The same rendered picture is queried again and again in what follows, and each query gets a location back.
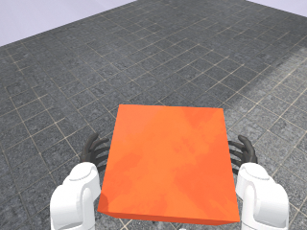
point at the robot right hand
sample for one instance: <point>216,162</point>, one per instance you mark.
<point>247,154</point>

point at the robot left hand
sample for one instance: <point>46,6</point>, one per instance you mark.
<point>89,151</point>

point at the right robot forearm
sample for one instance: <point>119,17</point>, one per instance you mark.
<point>266,204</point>

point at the carton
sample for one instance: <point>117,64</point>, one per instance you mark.
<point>170,164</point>

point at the left robot forearm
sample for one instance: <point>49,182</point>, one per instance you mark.
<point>72,203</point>

